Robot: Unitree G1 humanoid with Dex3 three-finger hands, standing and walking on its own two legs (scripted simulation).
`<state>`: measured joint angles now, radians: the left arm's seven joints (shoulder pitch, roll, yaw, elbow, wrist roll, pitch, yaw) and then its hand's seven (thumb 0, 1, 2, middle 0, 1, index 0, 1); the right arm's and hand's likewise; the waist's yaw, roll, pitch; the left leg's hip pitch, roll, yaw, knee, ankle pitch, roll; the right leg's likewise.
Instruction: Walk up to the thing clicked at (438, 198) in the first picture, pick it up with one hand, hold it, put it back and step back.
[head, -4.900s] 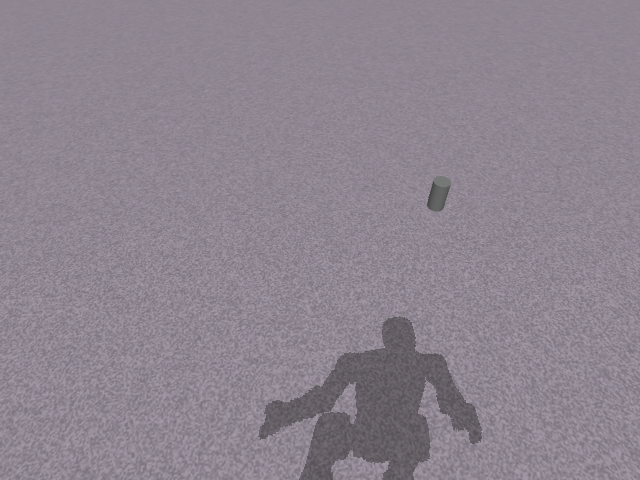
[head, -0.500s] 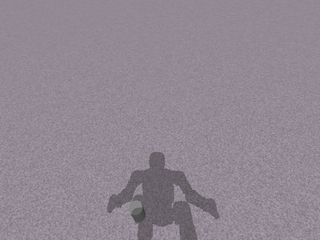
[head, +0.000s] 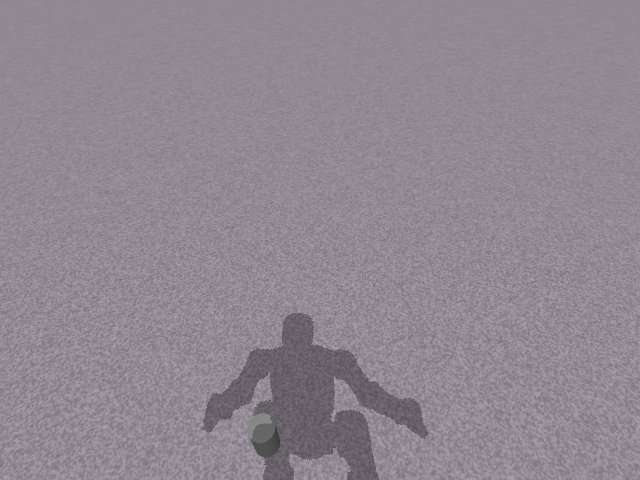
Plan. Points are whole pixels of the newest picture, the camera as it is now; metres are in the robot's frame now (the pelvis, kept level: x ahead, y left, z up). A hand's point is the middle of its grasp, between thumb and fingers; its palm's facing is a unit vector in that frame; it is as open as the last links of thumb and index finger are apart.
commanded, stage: walk up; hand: left
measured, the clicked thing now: (264, 435) +0.37 +0.19 -0.71
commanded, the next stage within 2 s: stand in 0.56 s
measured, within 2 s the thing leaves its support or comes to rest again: neither
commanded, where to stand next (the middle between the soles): +0.03 -0.02 m, yaw +0 degrees
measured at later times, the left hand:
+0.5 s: hand out of the picture +0.08 +0.25 -0.16, palm faces +0.00 -0.95 -0.32, open 7.4 cm
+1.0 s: hand out of the picture +0.07 +0.25 -0.15, palm faces -0.01 -0.94 -0.34, open 7.4 cm
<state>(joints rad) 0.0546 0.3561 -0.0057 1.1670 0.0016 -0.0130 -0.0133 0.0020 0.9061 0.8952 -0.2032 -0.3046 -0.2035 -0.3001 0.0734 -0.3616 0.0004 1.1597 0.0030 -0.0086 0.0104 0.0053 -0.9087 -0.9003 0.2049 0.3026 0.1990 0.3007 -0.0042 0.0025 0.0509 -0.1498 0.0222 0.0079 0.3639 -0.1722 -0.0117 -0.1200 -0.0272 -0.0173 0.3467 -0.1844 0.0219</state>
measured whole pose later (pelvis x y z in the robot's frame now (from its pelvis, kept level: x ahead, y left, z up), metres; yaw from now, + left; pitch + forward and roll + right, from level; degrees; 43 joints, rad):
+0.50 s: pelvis +0.01 +0.00 +0.00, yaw +0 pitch -2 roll +0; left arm 0.08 0.34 0.00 1.18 0.01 -0.01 -0.01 0.00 0.91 0.90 -0.20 -0.30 -0.20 -0.30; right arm 0.09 -0.34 0.00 1.17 0.00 0.00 0.01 0.01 -0.91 -0.90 0.21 0.30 0.20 0.30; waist 0.00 0.00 0.04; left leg -0.13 0.01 0.00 0.33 -0.16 -0.01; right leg -0.10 -0.04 -0.02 0.32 -0.18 0.03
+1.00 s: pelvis +0.00 +0.00 +0.00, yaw +1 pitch -2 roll +0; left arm 0.10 0.35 0.00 1.15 0.01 -0.01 -0.01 0.00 0.91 0.90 -0.20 -0.30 -0.20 -0.30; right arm 0.09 -0.35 0.00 1.15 0.00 0.00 0.01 0.01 -0.91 -0.90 0.21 0.30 0.20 0.30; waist 0.00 0.01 0.05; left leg -0.13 0.02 0.00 0.32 -0.15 -0.01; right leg -0.10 -0.03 -0.03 0.32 -0.17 0.02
